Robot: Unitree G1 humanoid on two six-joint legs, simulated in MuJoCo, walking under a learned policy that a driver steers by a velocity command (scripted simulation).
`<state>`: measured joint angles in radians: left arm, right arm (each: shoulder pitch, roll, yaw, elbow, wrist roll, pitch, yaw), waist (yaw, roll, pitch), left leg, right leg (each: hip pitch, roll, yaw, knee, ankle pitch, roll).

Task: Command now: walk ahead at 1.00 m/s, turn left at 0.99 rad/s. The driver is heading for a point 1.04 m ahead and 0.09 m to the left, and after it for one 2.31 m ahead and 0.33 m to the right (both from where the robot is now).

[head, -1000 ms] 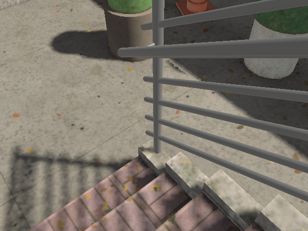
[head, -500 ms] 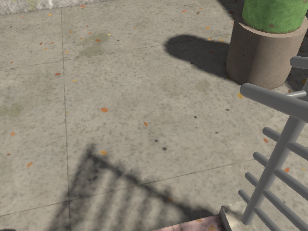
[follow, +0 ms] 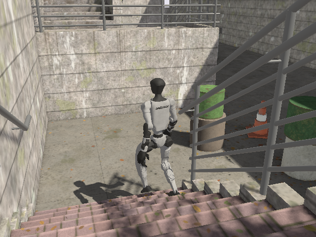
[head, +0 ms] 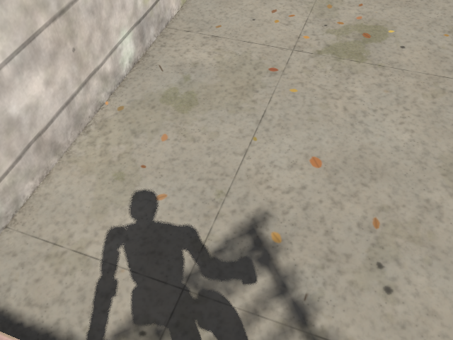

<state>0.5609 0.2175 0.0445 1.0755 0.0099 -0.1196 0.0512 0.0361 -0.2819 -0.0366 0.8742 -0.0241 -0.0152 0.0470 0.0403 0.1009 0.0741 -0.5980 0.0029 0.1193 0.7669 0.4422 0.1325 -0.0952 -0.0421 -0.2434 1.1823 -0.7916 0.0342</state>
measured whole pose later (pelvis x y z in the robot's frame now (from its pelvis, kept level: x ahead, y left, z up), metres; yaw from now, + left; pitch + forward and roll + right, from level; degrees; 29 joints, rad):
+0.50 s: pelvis +0.47 -0.07 -0.24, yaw +26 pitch +0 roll -2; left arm 0.36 0.21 0.06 1.01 0.06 -0.10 -0.03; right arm 0.26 -0.28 -0.07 0.85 -0.04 -0.04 -0.02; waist 0.02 0.06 -0.04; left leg -0.58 -0.06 -0.10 1.86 -0.49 0.16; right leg -0.26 0.01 0.00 0.66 -0.41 0.02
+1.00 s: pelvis +0.87 +0.14 -0.22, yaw +28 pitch +0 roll +1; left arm 0.19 0.25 0.05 0.84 0.02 -0.04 -0.03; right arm 0.40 -0.25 -0.04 0.98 -0.01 -0.12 -0.01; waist 0.00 -0.03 0.05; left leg -0.02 -0.11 0.12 0.30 -0.25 0.12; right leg -0.67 -0.08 0.03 1.11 -0.18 -0.06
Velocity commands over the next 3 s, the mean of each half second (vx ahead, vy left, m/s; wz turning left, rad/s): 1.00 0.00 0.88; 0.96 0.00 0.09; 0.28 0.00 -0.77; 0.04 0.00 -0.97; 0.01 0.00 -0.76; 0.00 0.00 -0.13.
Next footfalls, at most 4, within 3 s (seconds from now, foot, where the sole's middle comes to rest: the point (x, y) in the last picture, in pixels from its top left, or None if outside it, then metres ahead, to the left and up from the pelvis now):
0.04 left None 0.12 0.01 -0.82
0.36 right None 0.54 -0.19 -0.99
0.76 left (217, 263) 0.82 0.15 -0.99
1.16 right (201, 178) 1.22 0.25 -0.99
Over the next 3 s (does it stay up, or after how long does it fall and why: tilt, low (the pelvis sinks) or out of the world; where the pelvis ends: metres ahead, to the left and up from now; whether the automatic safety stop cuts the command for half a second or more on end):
stays up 1.13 0.31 -0.22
